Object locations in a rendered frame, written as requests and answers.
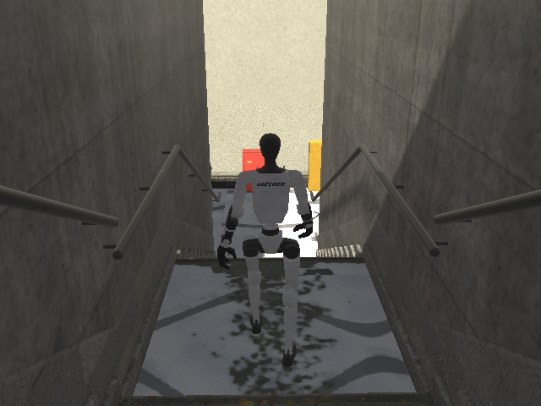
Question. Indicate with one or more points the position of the humanoid robot head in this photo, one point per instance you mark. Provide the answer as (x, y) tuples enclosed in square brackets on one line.
[(270, 145)]

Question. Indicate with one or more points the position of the robot left hand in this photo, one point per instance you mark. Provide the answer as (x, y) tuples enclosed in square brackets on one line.
[(221, 255)]

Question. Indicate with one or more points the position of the robot left forearm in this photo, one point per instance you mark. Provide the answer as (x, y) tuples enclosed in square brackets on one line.
[(229, 229)]

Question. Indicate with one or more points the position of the right robot upper arm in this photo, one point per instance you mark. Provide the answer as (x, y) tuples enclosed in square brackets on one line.
[(300, 191)]

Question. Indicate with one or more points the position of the robot left thigh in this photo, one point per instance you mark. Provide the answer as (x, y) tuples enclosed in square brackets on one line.
[(251, 252)]

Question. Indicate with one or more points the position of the robot right forearm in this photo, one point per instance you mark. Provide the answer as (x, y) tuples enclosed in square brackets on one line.
[(307, 218)]

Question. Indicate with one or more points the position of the robot right hand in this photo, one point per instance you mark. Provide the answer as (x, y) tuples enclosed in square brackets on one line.
[(303, 235)]

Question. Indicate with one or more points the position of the left robot upper arm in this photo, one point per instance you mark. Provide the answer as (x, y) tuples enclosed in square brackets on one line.
[(240, 190)]

